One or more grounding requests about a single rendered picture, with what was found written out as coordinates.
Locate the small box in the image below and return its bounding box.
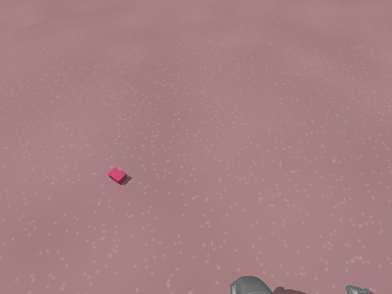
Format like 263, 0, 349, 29
108, 167, 127, 185

